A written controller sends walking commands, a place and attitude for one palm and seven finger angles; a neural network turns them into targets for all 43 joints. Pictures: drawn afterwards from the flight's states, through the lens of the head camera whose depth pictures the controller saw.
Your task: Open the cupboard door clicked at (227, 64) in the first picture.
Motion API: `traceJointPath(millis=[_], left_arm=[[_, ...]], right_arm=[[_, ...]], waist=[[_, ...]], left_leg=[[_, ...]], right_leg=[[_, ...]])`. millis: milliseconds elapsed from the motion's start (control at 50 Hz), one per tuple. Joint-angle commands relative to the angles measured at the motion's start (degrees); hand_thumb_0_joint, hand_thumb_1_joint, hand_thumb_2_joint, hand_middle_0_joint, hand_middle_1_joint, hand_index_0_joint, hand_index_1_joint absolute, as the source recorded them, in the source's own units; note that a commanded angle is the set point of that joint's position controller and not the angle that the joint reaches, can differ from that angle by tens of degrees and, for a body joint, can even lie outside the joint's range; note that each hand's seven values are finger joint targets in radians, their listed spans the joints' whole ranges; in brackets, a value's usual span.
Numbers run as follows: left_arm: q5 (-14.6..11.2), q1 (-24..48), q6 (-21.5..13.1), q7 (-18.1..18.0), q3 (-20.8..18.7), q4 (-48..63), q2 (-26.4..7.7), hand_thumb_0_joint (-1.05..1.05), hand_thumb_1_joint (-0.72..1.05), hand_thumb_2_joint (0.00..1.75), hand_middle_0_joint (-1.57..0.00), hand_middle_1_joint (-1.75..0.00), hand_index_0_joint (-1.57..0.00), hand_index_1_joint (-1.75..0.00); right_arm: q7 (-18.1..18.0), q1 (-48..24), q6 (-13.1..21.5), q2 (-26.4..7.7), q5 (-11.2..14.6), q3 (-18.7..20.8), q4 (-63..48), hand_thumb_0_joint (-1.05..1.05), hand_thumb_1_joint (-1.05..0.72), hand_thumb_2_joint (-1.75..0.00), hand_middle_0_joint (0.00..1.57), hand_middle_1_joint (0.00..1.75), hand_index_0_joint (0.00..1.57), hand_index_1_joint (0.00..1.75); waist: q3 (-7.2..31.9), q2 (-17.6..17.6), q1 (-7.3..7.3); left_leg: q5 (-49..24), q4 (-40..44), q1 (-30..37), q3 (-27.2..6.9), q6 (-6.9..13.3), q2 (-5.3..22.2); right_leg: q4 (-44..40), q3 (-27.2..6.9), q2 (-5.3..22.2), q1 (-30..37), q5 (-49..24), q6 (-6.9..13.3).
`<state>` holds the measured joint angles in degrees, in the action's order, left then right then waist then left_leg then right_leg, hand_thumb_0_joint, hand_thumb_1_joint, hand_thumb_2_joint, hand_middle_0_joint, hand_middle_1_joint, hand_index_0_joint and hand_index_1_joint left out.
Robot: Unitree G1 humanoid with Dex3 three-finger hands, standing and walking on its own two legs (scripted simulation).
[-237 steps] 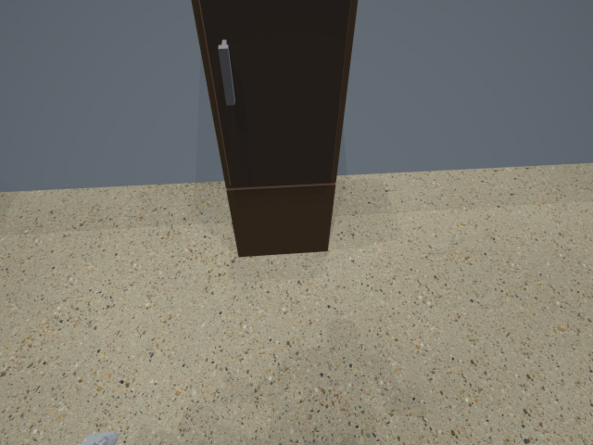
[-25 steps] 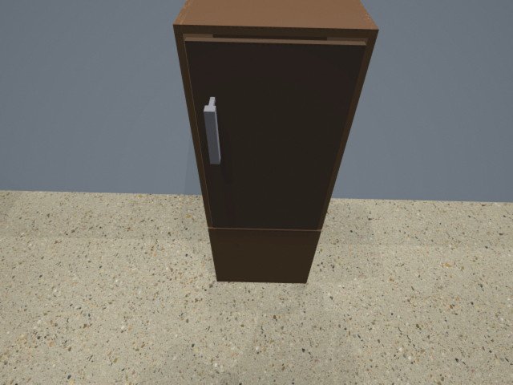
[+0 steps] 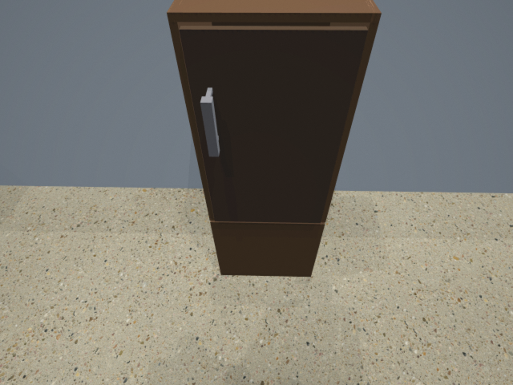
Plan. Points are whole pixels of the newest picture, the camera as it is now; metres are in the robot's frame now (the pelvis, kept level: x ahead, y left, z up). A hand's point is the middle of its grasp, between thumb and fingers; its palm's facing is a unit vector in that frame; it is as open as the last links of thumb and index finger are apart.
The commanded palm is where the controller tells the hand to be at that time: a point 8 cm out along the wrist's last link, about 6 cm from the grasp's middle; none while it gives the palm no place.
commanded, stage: look again from close up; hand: left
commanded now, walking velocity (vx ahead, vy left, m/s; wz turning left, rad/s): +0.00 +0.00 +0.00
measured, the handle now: (212, 123) +0.62 +0.13 +0.06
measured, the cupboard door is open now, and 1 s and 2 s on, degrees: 0 0 0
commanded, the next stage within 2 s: shuffle to correct the standing spot in 0.30 s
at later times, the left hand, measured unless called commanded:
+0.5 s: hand out of the picture +0.04 +0.17 -0.17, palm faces -0.01 -0.98 -0.21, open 7.4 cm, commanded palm none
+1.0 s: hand out of the picture +0.01 +0.11 -0.18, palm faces +0.02 -0.99 -0.15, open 7.4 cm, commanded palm none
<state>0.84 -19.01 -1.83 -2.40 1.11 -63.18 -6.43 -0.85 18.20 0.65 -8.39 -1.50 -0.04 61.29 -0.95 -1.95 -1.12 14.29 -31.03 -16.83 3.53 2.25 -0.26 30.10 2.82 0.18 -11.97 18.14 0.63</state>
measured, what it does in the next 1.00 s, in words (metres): steps on the spot: left foot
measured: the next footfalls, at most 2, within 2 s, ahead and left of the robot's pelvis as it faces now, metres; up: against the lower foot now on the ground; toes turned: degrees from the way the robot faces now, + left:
left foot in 0.96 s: +0.13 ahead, +0.04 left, +0.00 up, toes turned +0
right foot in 1.24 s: +0.08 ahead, -0.17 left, +0.00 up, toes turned -5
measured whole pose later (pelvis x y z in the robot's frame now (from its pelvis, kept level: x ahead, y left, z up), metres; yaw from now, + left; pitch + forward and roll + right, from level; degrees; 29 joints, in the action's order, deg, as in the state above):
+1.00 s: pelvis +0.08 -0.04 -0.01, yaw -3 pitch +0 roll +0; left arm 0.9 -24.4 -0.8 -2.5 0.0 -63.2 -6.5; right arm -1.9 9.4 1.4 -7.9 -0.4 0.6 59.1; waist -3.1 1.5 1.7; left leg 12.5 -34.1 -19.1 4.4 1.5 0.4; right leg 33.3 1.1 -3.3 -7.3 24.4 2.9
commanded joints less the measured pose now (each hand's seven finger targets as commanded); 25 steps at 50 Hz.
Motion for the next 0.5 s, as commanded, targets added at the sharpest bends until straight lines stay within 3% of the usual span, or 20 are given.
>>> traceJointPath(millis=[0,80,360,420,480], left_arm=[[0.0,-2.8,-0.7,-0.3,-1.3,3.1,-6.2,0.00,0.90,0.90,-0.20,-0.30,-0.20,-0.30],[0.0,-2.7,-0.4,-0.2,-1.5,3.4,-7.2,0.00,0.90,0.90,-0.20,-0.30,-0.20,-0.30],[0.1,-0.2,0.0,0.0,-2.1,4.5,-10.8,0.00,0.90,0.90,-0.20,-0.30,-0.20,-0.30],[0.2,-1.2,0.6,0.2,-1.7,3.5,-8.8,0.00,0.90,0.90,-0.20,-0.30,-0.20,-0.30],[0.6,-1.9,1.3,0.9,-2.0,3.8,-8.5,0.00,0.90,0.90,-0.20,-0.30,-0.20,-0.30]], right_arm=[[-0.4,2.1,1.6,-5.2,0.6,0.4,-3.1,0.00,-0.90,-0.90,0.20,0.30,0.20,0.30],[-0.6,1.1,1.7,-5.9,0.6,0.3,-2.6,0.00,-0.90,-0.90,0.20,0.30,0.20,0.30],[-0.8,-3.1,1.9,-8.6,0.8,0.7,-1.7,0.00,-0.90,-0.90,0.20,0.30,0.20,0.30],[-0.8,-2.4,1.4,-7.0,0.5,0.3,-0.7,0.00,-0.90,-0.90,0.20,0.30,0.20,0.30],[-0.8,-2.1,1.0,-8.4,0.2,1.1,-0.9,0.00,-0.90,-0.90,0.20,0.30,0.20,0.30]], waist=[[-1.6,3.0,0.64],[-2.7,3.6,1.01],[-0.4,2.1,1.42],[-0.9,2.3,1.21],[-3.3,0.3,1.08]], left_leg=[[-5.4,6.8,1.7,-7.1,0.8,5.9],[-7.2,7.5,2.2,-6.5,0.8,5.8],[-12.7,7.6,5.7,-5.5,0.6,6.4],[-6.3,8.3,5.9,-5.7,0.6,6.8],[3.6,10.8,4.6,-8.3,2.0,9.1]], right_leg=[[-5.3,-6.2,4.5,-2.9,-4.4,2.5],[-5.3,-6.2,4.8,-2.3,-7.0,2.2],[-6.5,-6.6,5.7,0.7,-14.0,1.9],[-6.6,-5.8,4.7,-0.4,-6.7,1.6],[-4.2,-3.8,3.1,-3.8,1.2,2.0]])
